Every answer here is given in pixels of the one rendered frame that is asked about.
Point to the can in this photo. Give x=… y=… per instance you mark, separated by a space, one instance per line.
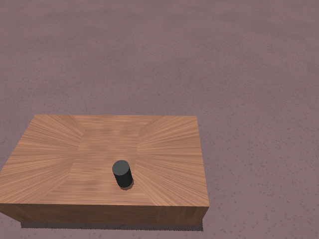
x=122 y=173

